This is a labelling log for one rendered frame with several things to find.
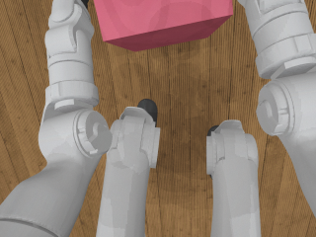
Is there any robot left forearm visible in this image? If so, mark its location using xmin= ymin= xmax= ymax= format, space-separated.
xmin=40 ymin=0 xmax=100 ymax=126

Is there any robot left upper arm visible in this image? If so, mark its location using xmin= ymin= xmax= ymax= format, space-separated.
xmin=0 ymin=109 xmax=113 ymax=237

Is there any robot right upper arm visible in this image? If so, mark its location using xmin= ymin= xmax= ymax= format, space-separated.
xmin=256 ymin=71 xmax=316 ymax=218

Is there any left robot foot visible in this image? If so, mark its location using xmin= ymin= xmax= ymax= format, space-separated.
xmin=137 ymin=99 xmax=158 ymax=127

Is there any robot left shin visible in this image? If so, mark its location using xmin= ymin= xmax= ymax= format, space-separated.
xmin=106 ymin=107 xmax=154 ymax=156

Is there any carton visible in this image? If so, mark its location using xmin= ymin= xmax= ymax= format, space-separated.
xmin=94 ymin=0 xmax=233 ymax=52

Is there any robot right forearm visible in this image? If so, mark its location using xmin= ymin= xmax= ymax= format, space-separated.
xmin=237 ymin=0 xmax=316 ymax=80

